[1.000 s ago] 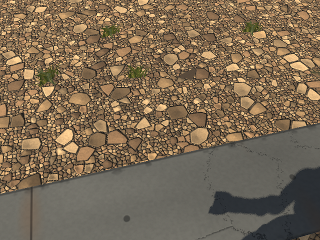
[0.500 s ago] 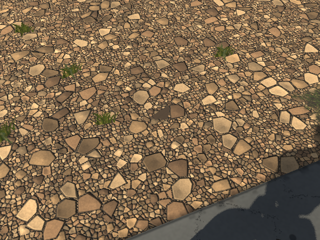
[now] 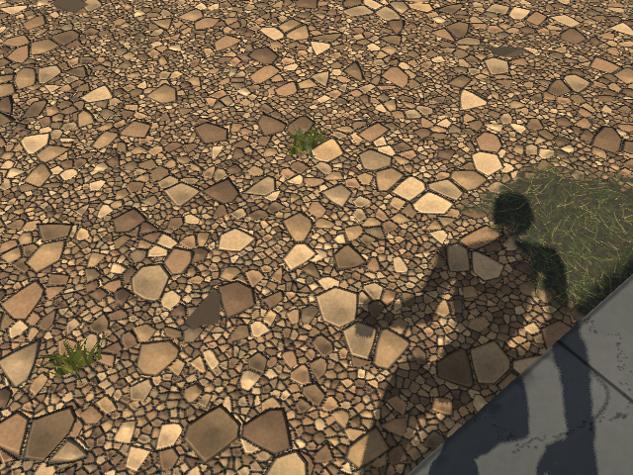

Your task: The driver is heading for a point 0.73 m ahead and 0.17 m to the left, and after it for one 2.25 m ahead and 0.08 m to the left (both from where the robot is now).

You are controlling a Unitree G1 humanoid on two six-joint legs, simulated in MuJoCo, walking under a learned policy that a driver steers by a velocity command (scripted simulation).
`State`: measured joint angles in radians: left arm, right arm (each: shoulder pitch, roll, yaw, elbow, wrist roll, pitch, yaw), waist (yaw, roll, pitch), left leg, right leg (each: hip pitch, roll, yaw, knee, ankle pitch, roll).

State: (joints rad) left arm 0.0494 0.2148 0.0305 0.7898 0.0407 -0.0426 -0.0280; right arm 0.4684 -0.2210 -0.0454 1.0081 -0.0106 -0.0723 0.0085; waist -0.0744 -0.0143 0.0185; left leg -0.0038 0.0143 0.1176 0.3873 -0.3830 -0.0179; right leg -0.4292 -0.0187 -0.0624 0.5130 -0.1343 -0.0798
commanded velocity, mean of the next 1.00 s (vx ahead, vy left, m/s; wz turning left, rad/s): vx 0.50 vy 0.00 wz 0.25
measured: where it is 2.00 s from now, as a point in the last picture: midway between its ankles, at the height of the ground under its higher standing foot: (250, 262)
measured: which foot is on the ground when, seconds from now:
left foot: down 0.00-0.02, up 0.04-0.72, down 0.74-1.00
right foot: down 0.00-0.74, up 0.76-1.00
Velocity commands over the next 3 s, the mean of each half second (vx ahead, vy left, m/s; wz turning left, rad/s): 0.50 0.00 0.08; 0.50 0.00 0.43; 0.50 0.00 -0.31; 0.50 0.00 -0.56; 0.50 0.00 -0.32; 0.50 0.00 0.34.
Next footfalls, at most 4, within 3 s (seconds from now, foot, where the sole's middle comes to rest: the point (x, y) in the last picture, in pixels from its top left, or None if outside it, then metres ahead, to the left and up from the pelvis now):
0.74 left None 0.54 0.23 -0.93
1.12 right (286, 346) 0.89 0.07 -0.93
1.64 left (199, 283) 1.12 0.31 -0.93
2.16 right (293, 208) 1.39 0.03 -0.93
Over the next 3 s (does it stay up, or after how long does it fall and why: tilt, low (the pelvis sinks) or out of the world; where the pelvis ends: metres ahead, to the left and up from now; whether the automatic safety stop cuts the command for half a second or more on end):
stays up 1.72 0.11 -0.15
